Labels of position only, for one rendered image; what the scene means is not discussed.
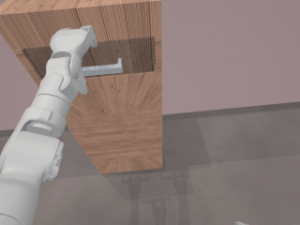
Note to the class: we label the left robot hand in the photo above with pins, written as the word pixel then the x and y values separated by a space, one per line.
pixel 78 41

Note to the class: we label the left robot upper arm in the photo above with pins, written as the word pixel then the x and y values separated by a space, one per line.
pixel 32 159

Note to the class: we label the handle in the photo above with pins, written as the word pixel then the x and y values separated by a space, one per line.
pixel 104 69

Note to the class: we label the robot left forearm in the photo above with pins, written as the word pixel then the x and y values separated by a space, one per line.
pixel 49 109

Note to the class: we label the drawer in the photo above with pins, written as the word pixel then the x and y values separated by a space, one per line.
pixel 137 55

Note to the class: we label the cabinet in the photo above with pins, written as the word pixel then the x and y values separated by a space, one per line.
pixel 118 123

